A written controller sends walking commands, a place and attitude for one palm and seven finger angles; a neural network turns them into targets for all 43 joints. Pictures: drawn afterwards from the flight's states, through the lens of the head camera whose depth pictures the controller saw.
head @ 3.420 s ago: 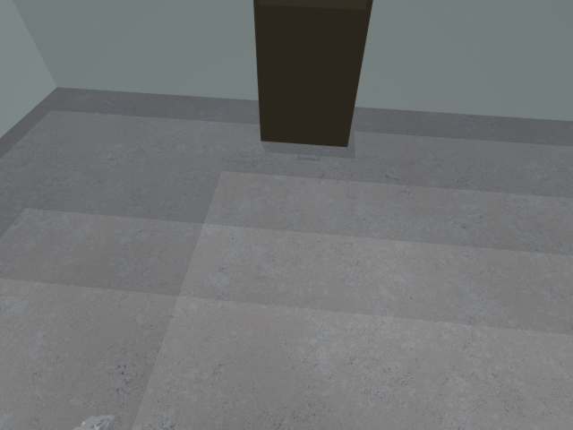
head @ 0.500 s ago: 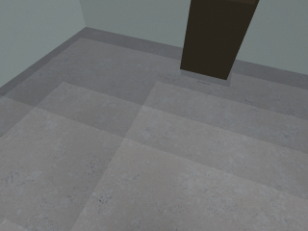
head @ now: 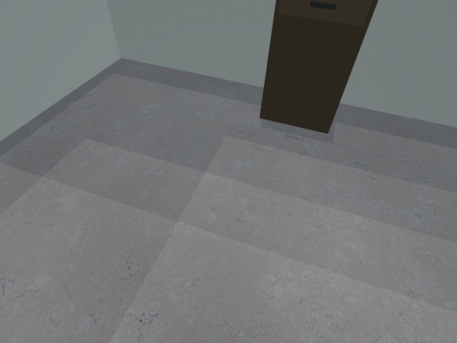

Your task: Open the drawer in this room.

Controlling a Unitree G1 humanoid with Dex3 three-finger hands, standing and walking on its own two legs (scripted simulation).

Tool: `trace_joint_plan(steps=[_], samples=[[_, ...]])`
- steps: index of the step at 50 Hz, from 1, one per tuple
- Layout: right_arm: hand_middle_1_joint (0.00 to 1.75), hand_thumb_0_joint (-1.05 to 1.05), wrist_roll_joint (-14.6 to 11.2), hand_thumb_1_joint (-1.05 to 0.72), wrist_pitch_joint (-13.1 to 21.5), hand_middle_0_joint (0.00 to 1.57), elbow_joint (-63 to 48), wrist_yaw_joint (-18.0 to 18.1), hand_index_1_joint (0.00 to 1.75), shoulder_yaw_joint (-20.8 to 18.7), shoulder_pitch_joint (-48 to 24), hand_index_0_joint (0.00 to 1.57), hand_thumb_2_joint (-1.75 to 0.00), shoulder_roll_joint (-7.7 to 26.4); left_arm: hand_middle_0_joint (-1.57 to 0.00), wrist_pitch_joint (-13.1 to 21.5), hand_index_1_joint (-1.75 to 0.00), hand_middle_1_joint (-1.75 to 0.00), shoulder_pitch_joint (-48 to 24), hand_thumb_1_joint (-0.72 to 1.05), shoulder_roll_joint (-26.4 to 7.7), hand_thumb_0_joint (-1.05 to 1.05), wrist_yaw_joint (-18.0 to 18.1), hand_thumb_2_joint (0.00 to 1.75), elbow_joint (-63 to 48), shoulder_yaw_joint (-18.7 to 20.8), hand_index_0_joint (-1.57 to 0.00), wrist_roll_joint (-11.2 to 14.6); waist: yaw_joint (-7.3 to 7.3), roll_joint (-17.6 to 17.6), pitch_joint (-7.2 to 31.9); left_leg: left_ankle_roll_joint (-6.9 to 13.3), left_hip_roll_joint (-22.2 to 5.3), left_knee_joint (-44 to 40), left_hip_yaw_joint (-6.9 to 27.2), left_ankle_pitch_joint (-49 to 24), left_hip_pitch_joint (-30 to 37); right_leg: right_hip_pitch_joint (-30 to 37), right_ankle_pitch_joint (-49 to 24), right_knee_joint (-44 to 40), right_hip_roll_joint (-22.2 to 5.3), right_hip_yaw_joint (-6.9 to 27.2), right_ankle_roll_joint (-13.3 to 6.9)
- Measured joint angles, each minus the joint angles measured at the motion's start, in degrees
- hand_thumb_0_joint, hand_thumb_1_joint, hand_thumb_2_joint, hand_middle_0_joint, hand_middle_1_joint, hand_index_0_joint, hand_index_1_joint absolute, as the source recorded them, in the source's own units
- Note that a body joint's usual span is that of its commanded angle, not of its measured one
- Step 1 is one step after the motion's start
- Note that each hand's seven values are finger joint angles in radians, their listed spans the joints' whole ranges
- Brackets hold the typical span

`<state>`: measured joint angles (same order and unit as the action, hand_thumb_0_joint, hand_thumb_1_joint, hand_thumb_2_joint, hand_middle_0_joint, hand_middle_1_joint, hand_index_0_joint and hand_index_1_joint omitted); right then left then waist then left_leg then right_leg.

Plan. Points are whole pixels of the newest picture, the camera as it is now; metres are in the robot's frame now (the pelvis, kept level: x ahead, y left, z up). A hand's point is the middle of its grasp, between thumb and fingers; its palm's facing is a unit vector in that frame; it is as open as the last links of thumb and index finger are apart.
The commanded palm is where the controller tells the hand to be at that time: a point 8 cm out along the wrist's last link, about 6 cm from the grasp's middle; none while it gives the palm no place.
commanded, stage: turn or walk to find it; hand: left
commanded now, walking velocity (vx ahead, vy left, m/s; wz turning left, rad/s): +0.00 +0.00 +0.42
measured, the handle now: (323, 4) +1.71 -0.38 +0.05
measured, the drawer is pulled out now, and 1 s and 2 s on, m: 0.00 0.00 0.00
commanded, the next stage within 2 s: stand and wait in 0.30 s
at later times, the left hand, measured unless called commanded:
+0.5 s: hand out of the picture +0.14 +0.19 -0.16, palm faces +0.17 -0.96 -0.23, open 7.3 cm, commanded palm none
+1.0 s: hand out of the picture +0.07 +0.22 -0.17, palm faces +0.21 -0.95 -0.24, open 7.4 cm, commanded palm none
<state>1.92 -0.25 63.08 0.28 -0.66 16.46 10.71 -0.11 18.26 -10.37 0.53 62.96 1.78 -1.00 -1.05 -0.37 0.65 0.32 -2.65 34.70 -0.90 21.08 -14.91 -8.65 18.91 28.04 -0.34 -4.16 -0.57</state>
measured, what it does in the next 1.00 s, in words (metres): walks ahead: right foot, then left foot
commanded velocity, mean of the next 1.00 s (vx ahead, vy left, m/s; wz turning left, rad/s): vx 0.00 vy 0.00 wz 0.05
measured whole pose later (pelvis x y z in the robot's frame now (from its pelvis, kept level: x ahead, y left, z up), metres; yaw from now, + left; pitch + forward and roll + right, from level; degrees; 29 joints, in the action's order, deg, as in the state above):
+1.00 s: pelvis +0.12 +0.03 +0.00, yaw +7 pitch -2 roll +1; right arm 1.2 -0.8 56.5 0.6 -1.8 5.2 9.9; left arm -2.5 18.5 -11.3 0.5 59.9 2.4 -1.3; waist -3.3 0.0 -4.1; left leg 1.3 -3.0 32.9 -11.0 18.9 -11.8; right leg -14.7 15.8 34.3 -3.4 -3.5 1.5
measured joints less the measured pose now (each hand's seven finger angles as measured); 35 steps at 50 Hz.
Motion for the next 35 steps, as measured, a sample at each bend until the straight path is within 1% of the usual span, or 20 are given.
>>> trace_joint_plan(steps=[2,4,5,7,9,10,12,15,17,18,20,22,25,27,29,31,32,33,34,35], samples=[[0.3,0.0,-0.04,-0.91,0.34,0.2,-0.11,-0.21,0.3,-0.41,1.4,0.2,-0.9,0.08,-0.2,0.19,-0.3,-0.3,1.43,0.9,0.35,0.0,-0.18,0.89,0.23,0.35,-0.2,-0.09,0.26,0.02,0.22,0.16,-0.81,0.88,-1.88,0.1,-0.05,0.35,1.38,1.01,0.02,-0.16,0.27],[0.3,0.0,-0.18,-0.91,1.02,0.2,0.11,-0.07,0.3,-0.46,2.38,0.2,-0.9,-0.39,-0.2,0.06,-0.3,-0.3,2.65,0.9,0.37,0.0,-0.25,0.89,0.79,0.58,-0.2,-0.01,0.34,1.49,0.0,0.18,-0.06,0.82,-3.15,-0.91,1.13,0.35,3.26,3.15,-1.04,0.77,0.81],[0.3,0.0,-0.21,-0.91,1.54,0.2,0.14,0.04,0.3,-0.41,2.88,0.2,-0.9,-0.68,-0.2,-0.17,-0.3,-0.3,3.05,0.9,0.41,0.0,-0.26,0.89,1.15,0.58,-0.2,0.03,0.43,2.15,-0.01,0.39,0.39,0.71,-3.8,-0.07,1.66,-0.46,3.92,5.37,-1.68,0.82,0.52],[0.3,0.0,-0.16,-0.91,2.56,0.2,0.24,0.74,0.3,-0.21,3.8,0.2,-0.9,-1.4,-0.2,-0.72,-0.3,-0.3,2.78,0.9,0.63,0.0,-0.03,0.89,1.76,0.23,-0.2,-0.06,1.09,2.52,-0.53,0.97,0.84,-0.46,-4.48,0.89,2.85,-4.0,7.88,14.1,-1.84,0.61,0.23],[0.3,0.0,-0.19,-0.91,3.04,0.2,0.73,1.44,0.3,0.23,4.76,0.2,-0.9,-2.36,-0.2,-0.82,-0.3,-0.3,1.23,0.9,0.84,0.0,0.17,0.89,1.71,-0.04,-0.2,0.02,1.99,2.29,-1.65,1.1,1.23,-2.94,-4.05,-0.02,4.29,-7.46,10.37,20.62,-1.69,0.03,0.34],[0.3,0.0,-0.21,-0.91,3.03,0.2,1.11,1.63,0.3,0.42,5.26,0.2,-0.9,-2.84,-0.2,-0.74,-0.3,-0.3,0.13,0.9,0.97,0.01,0.18,0.89,1.36,-0.14,-0.2,0.15,2.4,1.99,-2.29,1.25,1.44,-4.26,-3.5,-0.62,4.96,-8.64,10.78,21.44,-1.69,-0.35,0.52],[0.3,0.0,-0.28,-0.91,2.61,0.2,1.94,1.73,0.3,0.68,6.21,0.2,-0.9,-3.7,-0.2,-0.53,-0.3,-0.3,-2.33,0.91,1.34,0.01,0.12,0.89,0.02,-0.24,-0.2,0.41,2.98,1.16,-3.36,1.27,1.81,-6.51,-2.05,-1.67,5.93,-10.08,9.65,19.28,-1.72,-0.82,0.95],[0.3,0.0,-0.53,-0.91,1.47,0.2,3.07,1.5,0.3,0.61,7.24,0.2,-0.9,-4.7,-0.2,-0.24,-0.3,-0.3,-5.45,0.93,0.79,0.02,0.69,0.89,-2.07,0.22,-0.2,0.49,3.22,0.13,-4.32,0.66,2.39,-7.64,0.04,-1.91,6.58,-10.13,3.38,11.33,-1.73,-0.99,1.43],[0.3,0.0,-0.78,-0.91,0.79,0.2,3.53,1.29,0.3,0.29,7.77,0.2,-0.9,-5.05,-0.2,0.48,-0.3,-0.3,-6.7,0.94,0.23,0.02,0.69,0.89,-3.54,0.42,-0.2,0.63,2.96,0.02,-4.37,0.1,3.16,-6.25,1.03,-0.66,6.45,-8.36,-3.76,4.08,-2.2,-1.12,1.56],[0.3,0.0,-0.95,-0.91,0.54,0.2,3.71,1.13,0.3,0.11,7.8,0.2,-0.9,-4.94,-0.2,0.98,-0.3,-0.3,-7.2,0.94,0.19,0.02,0.91,0.89,-3.92,0.5,-0.2,0.55,2.71,-0.36,-4.29,-0.2,3.26,-4.7,1.53,0.46,6.08,-7.81,-4.53,3.36,-2.27,-1.5,0.6],[0.3,0.0,-1.13,-0.91,-0.33,0.2,3.7,0.99,0.3,-0.39,6.99,0.2,-0.9,-4.25,-0.2,1.63,-0.3,-0.3,-7.95,0.93,0.59,0.01,1.3,0.89,-4.22,0.38,-0.2,0.44,2.88,-1.67,-3.95,-0.55,2.55,0.45,1.45,4.01,4.23,-7.3,-2.33,4.8,-2.24,-3.07,-0.39],[0.3,0.0,-1.15,-0.91,-1.13,0.2,3.31,1.05,0.3,-0.86,5.19,0.2,-0.9,-3.63,-0.2,1.87,-0.3,-0.3,-8.2,0.93,0.88,0.01,1.56,0.89,-4.54,0.16,-0.2,0.28,2.58,-1.67,-3.6,-0.7,2.04,7.91,0.33,7.85,1.28,-6.1,-1.1,4.29,-2.6,-4.11,-0.68],[0.3,0.0,-1.26,-0.91,-1.35,0.2,1.7,0.88,0.3,-1.5,1.35,0.2,-0.9,-2.37,-0.2,1.45,-0.3,-0.3,-8.26,0.92,1.45,0.0,1.65,0.89,-4.75,-0.11,-0.2,-0.08,1.98,-1.02,-3.94,-1.08,1.16,14.03,-0.94,8.56,-2.33,-4.2,-1.36,2.55,-3.14,-5.09,-0.45],[0.3,0.0,-1.29,-0.91,-1.33,0.2,0.18,0.63,0.3,-1.84,-1.3,0.2,-0.9,-1.43,-0.2,1.05,-0.3,-0.3,-8.01,0.92,1.64,0.0,1.82,0.89,-4.84,0.09,-0.2,-0.21,1.6,-0.49,-4.26,-1.43,0.64,14.07,-1.61,7.59,-3.88,-3.29,-1.32,2.01,-3.57,-5.85,-0.12],[0.3,0.0,-1.26,-0.91,-1.29,0.2,-1.45,0.35,0.3,-2.05,-3.84,0.2,-0.9,-0.51,-0.2,0.69,-0.3,-0.3,-7.55,0.93,1.16,0.0,1.8,0.89,-5.0,0.37,-0.21,-0.36,1.09,0.15,-4.58,-1.7,0.21,11.92,-2.38,5.84,-4.65,-2.74,-0.85,2.26,-4.03,-6.64,0.38],[0.3,0.0,-1.18,-0.91,-1.18,0.2,-3.19,0.07,0.3,-2.25,-6.02,0.2,-0.9,0.38,-0.21,0.22,-0.3,-0.3,-6.84,0.93,0.49,0.0,1.61,0.89,-5.07,0.61,-0.21,-0.44,0.72,0.81,-4.87,-1.82,-0.07,7.69,-3.36,2.47,-4.42,-2.53,0.19,3.55,-4.57,-7.49,1.04],[0.3,0.0,-1.09,-0.92,-0.98,0.2,-4.05,-0.06,0.3,-2.3,-6.87,0.2,-0.9,0.85,-0.21,-0.05,-0.3,-0.3,-6.33,0.92,0.11,0.0,1.53,0.89,-5.08,0.73,-0.21,-0.35,0.57,1.09,-4.94,-1.77,-0.16,4.24,-3.92,-0.58,-3.61,-2.62,1.04,4.8,-4.86,-7.88,1.46],[0.3,0.0,-0.94,-0.92,-0.64,0.2,-4.85,-0.19,0.3,-2.35,-7.54,0.2,-0.9,1.34,-0.21,-0.39,-0.3,-0.3,-5.71,0.92,-0.28,0.0,1.44,0.89,-5.11,0.86,-0.21,-0.19,0.39,1.33,-4.85,-1.11,-0.17,1.46,-4.15,-4.24,-2.89,-3.06,2.18,6.62,-5.21,-8.13,1.93],[0.3,0.0,-0.71,-0.92,-0.34,0.2,-5.46,-0.25,0.3,-2.4,-8.27,0.2,-0.9,1.44,-0.21,-0.9,-0.3,-0.3,-5.26,0.92,-0.87,0.0,1.37,0.89,-5.0,1.03,-0.21,0.03,0.0,2.29,-4.89,0.02,0.41,2.09,-4.53,-4.52,-3.02,-3.91,3.49,8.94,-5.85,-7.35,2.33],[0.3,0.0,-0.56,-0.92,-0.1,0.2,-6.05,-0.26,0.3,-2.32,-8.91,0.2,-0.9,1.48,-0.21,-1.46,-0.3,-0.3,-4.84,0.92,-1.39,0.0,1.41,0.89,-4.8,1.12,-0.21,0.11,-0.47,3.01,-4.87,1.06,0.82,2.73,-4.96,-3.63,-2.99,-5.3,7.0,12.51,-5.88,-5.68,2.63]])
